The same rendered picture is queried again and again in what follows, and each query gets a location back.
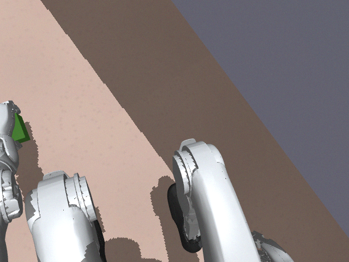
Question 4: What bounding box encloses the left robot foot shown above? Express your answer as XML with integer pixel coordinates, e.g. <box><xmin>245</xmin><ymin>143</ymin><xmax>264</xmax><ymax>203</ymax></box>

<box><xmin>94</xmin><ymin>220</ymin><xmax>107</xmax><ymax>262</ymax></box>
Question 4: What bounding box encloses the left robot arm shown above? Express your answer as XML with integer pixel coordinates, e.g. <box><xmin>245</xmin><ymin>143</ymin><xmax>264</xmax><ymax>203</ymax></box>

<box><xmin>0</xmin><ymin>134</ymin><xmax>23</xmax><ymax>262</ymax></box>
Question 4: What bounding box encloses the right robot foot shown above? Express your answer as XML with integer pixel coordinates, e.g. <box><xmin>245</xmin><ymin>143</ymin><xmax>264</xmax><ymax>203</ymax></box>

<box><xmin>167</xmin><ymin>183</ymin><xmax>202</xmax><ymax>253</ymax></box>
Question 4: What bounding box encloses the small box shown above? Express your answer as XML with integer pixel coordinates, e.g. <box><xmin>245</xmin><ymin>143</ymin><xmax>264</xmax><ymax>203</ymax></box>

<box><xmin>12</xmin><ymin>113</ymin><xmax>30</xmax><ymax>143</ymax></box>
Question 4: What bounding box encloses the right robot hand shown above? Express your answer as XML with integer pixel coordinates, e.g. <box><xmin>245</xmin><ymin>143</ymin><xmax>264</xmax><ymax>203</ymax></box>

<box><xmin>251</xmin><ymin>231</ymin><xmax>294</xmax><ymax>262</ymax></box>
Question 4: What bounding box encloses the left robot hand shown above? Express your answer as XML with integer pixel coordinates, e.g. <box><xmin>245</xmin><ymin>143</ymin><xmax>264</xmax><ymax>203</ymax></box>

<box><xmin>0</xmin><ymin>100</ymin><xmax>23</xmax><ymax>150</ymax></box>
